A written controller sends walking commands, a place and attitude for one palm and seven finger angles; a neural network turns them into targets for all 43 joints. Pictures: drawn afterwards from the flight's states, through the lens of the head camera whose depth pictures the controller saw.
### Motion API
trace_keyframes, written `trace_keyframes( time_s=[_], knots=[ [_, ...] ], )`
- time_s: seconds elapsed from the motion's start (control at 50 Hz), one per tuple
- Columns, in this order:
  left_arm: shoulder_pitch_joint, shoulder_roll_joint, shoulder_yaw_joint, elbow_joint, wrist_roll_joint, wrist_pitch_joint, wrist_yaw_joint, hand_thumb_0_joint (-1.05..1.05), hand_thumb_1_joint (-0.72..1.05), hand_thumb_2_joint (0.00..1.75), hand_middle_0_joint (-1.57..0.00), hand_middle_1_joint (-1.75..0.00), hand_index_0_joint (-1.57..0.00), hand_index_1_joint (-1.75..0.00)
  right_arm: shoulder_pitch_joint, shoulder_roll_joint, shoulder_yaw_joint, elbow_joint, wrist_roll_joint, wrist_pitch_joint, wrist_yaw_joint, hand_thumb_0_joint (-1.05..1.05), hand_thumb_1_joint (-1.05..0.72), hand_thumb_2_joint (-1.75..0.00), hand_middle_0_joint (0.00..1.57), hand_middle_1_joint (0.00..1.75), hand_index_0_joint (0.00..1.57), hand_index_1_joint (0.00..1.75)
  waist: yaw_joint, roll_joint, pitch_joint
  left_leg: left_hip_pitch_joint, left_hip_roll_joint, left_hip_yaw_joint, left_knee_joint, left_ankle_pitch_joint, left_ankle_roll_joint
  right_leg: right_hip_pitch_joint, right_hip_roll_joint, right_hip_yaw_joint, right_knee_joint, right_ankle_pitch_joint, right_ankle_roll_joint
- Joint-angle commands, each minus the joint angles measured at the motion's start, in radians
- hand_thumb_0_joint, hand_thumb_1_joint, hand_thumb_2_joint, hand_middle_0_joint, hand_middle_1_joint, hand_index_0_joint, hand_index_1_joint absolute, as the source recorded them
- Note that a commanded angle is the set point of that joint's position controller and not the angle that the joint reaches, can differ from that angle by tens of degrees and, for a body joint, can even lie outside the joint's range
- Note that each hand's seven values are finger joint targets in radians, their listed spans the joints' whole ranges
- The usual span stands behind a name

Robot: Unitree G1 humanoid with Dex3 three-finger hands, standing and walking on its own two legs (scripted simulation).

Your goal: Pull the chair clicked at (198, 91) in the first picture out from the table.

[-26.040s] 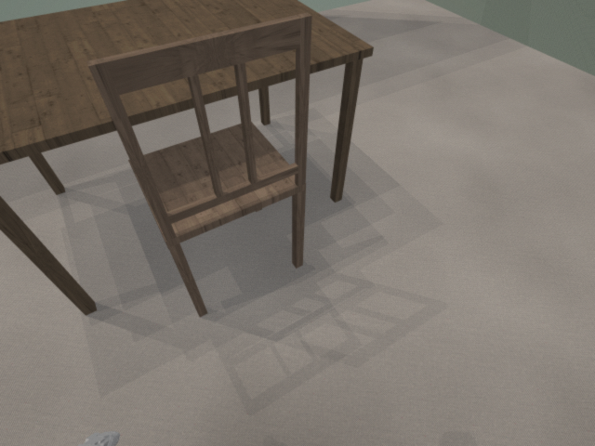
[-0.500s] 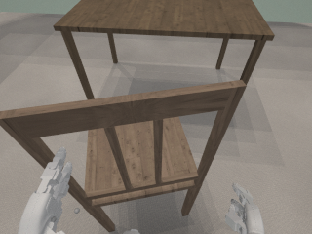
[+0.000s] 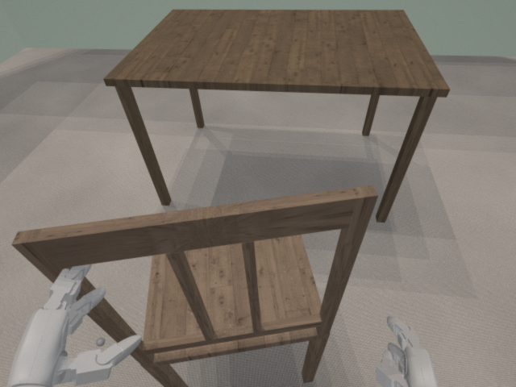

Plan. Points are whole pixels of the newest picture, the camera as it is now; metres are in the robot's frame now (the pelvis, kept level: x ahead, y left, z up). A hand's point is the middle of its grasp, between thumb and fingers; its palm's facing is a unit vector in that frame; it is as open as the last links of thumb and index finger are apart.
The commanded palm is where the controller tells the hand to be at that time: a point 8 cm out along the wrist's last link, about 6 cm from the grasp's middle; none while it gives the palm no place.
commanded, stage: draw the hand back to the body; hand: left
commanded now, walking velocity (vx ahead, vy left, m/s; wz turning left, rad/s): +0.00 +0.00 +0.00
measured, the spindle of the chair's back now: (195, 301) +0.27 +0.15 -0.05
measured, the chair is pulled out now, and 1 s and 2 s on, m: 0.58 0.58 0.58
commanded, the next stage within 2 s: step back with the hand held close in 0.60 s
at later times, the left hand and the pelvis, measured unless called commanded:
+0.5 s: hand (91, 326) +0.17 +0.23 +0.08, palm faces +0.30 -0.84 -0.46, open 7.3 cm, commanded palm +0.14 +0.29 +0.18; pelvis +0.01 -0.02 +0.00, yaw +1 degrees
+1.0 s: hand (76, 333) +0.16 +0.25 +0.09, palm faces +0.16 -0.84 -0.52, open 7.2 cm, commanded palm +0.11 +0.29 +0.19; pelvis -0.03 +0.00 +0.01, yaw -1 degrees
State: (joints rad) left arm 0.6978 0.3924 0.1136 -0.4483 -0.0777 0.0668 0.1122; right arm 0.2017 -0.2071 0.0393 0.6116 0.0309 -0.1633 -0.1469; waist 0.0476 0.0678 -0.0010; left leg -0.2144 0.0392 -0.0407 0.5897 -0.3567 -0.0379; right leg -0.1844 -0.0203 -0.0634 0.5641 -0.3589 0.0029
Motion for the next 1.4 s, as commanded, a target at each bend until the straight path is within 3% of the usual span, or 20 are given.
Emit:
trace_keyframes(
  time_s=[0.0,0.06,0.2,0.26,0.6,0.66,0.7,0.72,0.74,0.76,0.82,0.84,0.86,0.98,1.14,1.2,1.26,1.32,1.36,1.38],
  knots=[
    [-0.199,0.199,0.337,-0.326,0.022,-0.135,0.097,0.0,0.54,0.73,-0.15,-0.22,-0.15,-0.22,-0.13,-0.094,-0.041,-0.142,-0.003,-0.072,0.001,0.0,-0.9,-0.9,0.2,0.3,0.2,0.3,0.006,0.047,-0.108,0.097,-0.003,0.032,-0.099,0.344,0.035,0.043,-0.031,0.004,-0.104,0.383,-0.025],
    [-0.252,0.231,0.365,-0.352,0.02,-0.136,0.1,0.0,0.65,0.78,-0.16,-0.25,-0.16,-0.25,-0.139,-0.098,-0.04,-0.132,-0.003,-0.082,0.007,0.0,-0.9,-0.9,0.2,0.3,0.2,0.3,0.009,0.042,-0.13,0.119,-0.006,0.035,-0.106,0.363,0.036,0.071,-0.034,0.008,-0.109,0.415,-0.022],
    [-0.34,0.315,0.428,-0.451,0.019,-0.13,0.119,0.0,0.9,0.9,-0.2,-0.3,-0.2,-0.3,-0.138,-0.109,-0.035,-0.115,-0.003,-0.111,0.019,0.0,-0.9,-0.9,0.2,0.3,0.2,0.3,0.017,0.133,-0.169,0.155,-0.007,0.037,-0.108,0.443,0.036,0.109,-0.041,0.007,-0.1,0.477,-0.023],
    [-0.32,0.286,0.409,-0.444,0.021,-0.119,0.115,0.0,0.9,0.9,-0.2,-0.3,-0.2,-0.3,-0.141,-0.105,-0.032,-0.111,-0.001,-0.119,0.028,0.0,-0.9,-0.9,0.2,0.3,0.2,0.3,0.019,0.145,-0.159,0.156,-0.005,0.034,-0.108,0.468,0.03,0.106,-0.041,-0.001,-0.094,0.485,-0.023],
    [-0.331,0.295,0.416,-0.448,0.028,-0.132,0.112,0.0,0.9,0.9,-0.2,-0.3,-0.2,-0.3,-0.148,-0.112,-0.036,-0.103,-0.005,-0.136,0.038,0.0,-0.9,-0.9,0.2,0.3,0.2,0.3,0.021,0.116,-0.17,0.152,0.0,0.034,-0.108,0.429,0.034,0.097,-0.044,-0.005,-0.094,0.461,-0.021],
    [-0.321,0.287,0.409,-0.445,0.03,-0.128,0.111,0.0,0.9,0.9,-0.2,-0.3,-0.2,-0.3,-0.143,-0.107,-0.032,-0.102,-0.002,-0.138,0.041,0.0,-0.9,-0.9,0.2,0.3,0.2,0.3,0.022,0.156,-0.16,0.143,-0.001,0.032,-0.114,0.422,0.029,0.096,-0.046,-0.006,-0.094,0.44,-0.024],
    [-0.366,0.286,0.396,-0.455,0.029,-0.132,0.111,0.0,0.9,0.9,-0.2,-0.3,-0.2,-0.3,-0.14,-0.118,-0.034,-0.101,-0.005,-0.139,0.039,0.0,-0.9,-0.9,0.2,0.3,0.2,0.3,0.013,0.119,-0.164,0.148,0.0,0.033,-0.111,0.421,0.034,0.089,-0.046,-0.006,-0.092,0.45,-0.022],
    [-0.525,0.468,0.539,-0.435,-0.009,-0.179,0.081,0.0,0.9,0.9,-0.2,-0.3,-0.2,-0.3,-0.082,-0.159,-0.069,-0.145,0.022,-0.074,0.032,0.0,-0.9,-0.9,0.2,0.3,0.2,0.3,-0.012,0.038,0.001,0.081,0.032,0.001,-0.099,0.418,0.053,-0.008,-0.073,0.113,-0.161,0.564,-0.02],
    [-0.538,0.465,0.537,-0.4,-0.001,-0.185,0.063,0.0,0.9,0.9,-0.2,-0.3,-0.2,-0.3,-0.079,-0.143,-0.063,-0.146,0.023,-0.047,0.033,0.0,-0.9,-0.9,0.2,0.3,0.2,0.3,-0.019,0.065,-0.023,0.082,0.029,0.001,-0.102,0.384,0.049,0.009,-0.093,0.129,-0.169,0.609,-0.027],
    [-0.467,0.361,0.476,-0.369,-0.004,-0.179,0.055,0.0,0.9,0.9,-0.2,-0.3,-0.2,-0.3,-0.084,-0.129,-0.063,-0.16,0.023,-0.03,0.033,0.0,-0.9,-0.9,0.2,0.3,0.2,0.3,-0.025,0.042,-0.035,0.096,0.031,0.006,-0.101,0.408,0.043,0.034,-0.097,0.116,-0.159,0.649,-0.027],
    [-0.345,0.32,0.452,-0.416,-0.004,-0.189,0.056,0.0,0.9,0.9,-0.2,-0.3,-0.2,-0.3,-0.109,-0.136,-0.067,-0.188,0.017,0.008,0.037,0.0,-0.9,-0.9,0.2,0.3,0.2,0.3,-0.019,0.069,-0.15,0.136,0.047,0.007,-0.096,0.572,0.044,0.113,-0.095,0.083,-0.108,0.72,-0.016],
    [-0.299,0.324,0.455,-0.433,-0.006,-0.192,0.058,0.0,0.9,0.9,-0.2,-0.3,-0.2,-0.3,-0.128,-0.135,-0.069,-0.193,0.021,0.014,0.037,0.0,-0.9,-0.9,0.2,0.3,0.2,0.3,-0.015,0.139,-0.176,0.15,0.05,0.004,-0.111,0.604,0.047,0.117,-0.088,0.081,-0.093,0.688,-0.015],
    [-0.246,0.321,0.465,-0.449,-0.005,-0.197,0.064,0.0,0.9,0.9,-0.2,-0.3,-0.2,-0.3,-0.115,-0.131,-0.068,-0.199,0.017,0.026,0.037,0.0,-0.9,-0.9,0.2,0.3,0.2,0.3,-0.009,0.155,-0.221,0.161,0.067,-0.001,-0.113,0.645,0.05,0.14,-0.083,0.065,-0.078,0.649,-0.012],
    [-0.138,0.346,0.501,-0.562,-0.01,-0.216,0.082,0.0,0.9,0.9,-0.2,-0.3,-0.2,-0.3,-0.137,-0.131,-0.087,-0.213,0.014,0.043,0.029,0.0,-0.9,-0.9,0.2,0.3,0.2,0.3,-0.008,0.146,-0.264,0.079,0.098,-0.032,-0.102,0.622,0.054,0.138,-0.073,0.051,-0.046,0.556,-0.011],
    [-0.083,0.341,0.542,-0.506,-0.005,-0.259,0.091,0.0,0.9,0.9,-0.2,-0.3,-0.2,-0.3,-0.127,-0.132,-0.094,-0.175,0.002,0.001,0.009,0.0,-0.9,-0.9,0.2,0.3,0.2,0.3,-0.017,0.137,-0.213,-0.096,0.097,-0.062,-0.143,0.292,0.06,0.1,-0.067,0.071,-0.044,0.379,-0.008],
    [-0.059,0.253,0.52,-0.304,0.007,-0.273,0.089,0.0,0.9,0.9,-0.2,-0.3,-0.2,-0.3,-0.098,-0.131,-0.101,-0.148,-0.01,0.005,0.014,0.0,-0.9,-0.9,0.2,0.3,0.2,0.3,-0.033,0.004,-0.157,-0.129,0.061,-0.046,-0.104,0.103,0.041,-0.001,-0.095,0.122,-0.121,0.258,-0.023],
    [-0.071,0.164,0.439,-0.109,0.019,-0.262,0.077,0.0,0.9,0.9,-0.2,-0.3,-0.2,-0.3,-0.084,-0.129,-0.107,-0.128,-0.003,0.03,0.031,0.0,-0.9,-0.9,0.2,0.3,0.2,0.3,-0.05,-0.116,-0.064,-0.076,-0.002,0.006,0.034,-0.05,0.026,-0.219,-0.171,0.196,-0.262,0.015,-0.066],
    [-0.209,0.173,0.4,-0.109,0.036,-0.249,0.079,0.0,0.9,0.9,-0.2,-0.3,-0.2,-0.3,-0.109,-0.128,-0.096,-0.117,-0.007,0.041,0.039,0.0,-0.9,-0.9,0.2,0.3,0.2,0.3,-0.057,-0.261,-0.006,-0.037,-0.009,-0.009,0.139,-0.032,0.035,-0.377,-0.212,0.174,-0.294,-0.101,-0.087],
    [-0.217,0.164,0.386,-0.149,0.034,-0.255,0.077,0.0,0.9,0.9,-0.2,-0.3,-0.2,-0.3,-0.12,-0.128,-0.082,-0.135,-0.004,0.043,0.036,0.0,-0.9,-0.9,0.2,0.3,0.2,0.3,-0.055,-0.188,-0.006,-0.072,0.028,-0.058,-0.022,-0.048,0.054,-0.336,-0.154,0.115,-0.214,-0.111,-0.058],
    [-0.235,0.195,0.404,-0.211,0.041,-0.259,0.077,0.0,0.9,0.9,-0.2,-0.3,-0.2,-0.3,-0.129,-0.138,-0.084,-0.155,-0.006,0.041,0.031,0.0,-0.9,-0.9,0.2,0.3,0.2,0.3,-0.048,-0.097,0.001,-0.14,0.064,-0.103,-0.142,-0.113,0.067,-0.289,-0.1,0.1,-0.167,-0.161,-0.024]
  ],
)
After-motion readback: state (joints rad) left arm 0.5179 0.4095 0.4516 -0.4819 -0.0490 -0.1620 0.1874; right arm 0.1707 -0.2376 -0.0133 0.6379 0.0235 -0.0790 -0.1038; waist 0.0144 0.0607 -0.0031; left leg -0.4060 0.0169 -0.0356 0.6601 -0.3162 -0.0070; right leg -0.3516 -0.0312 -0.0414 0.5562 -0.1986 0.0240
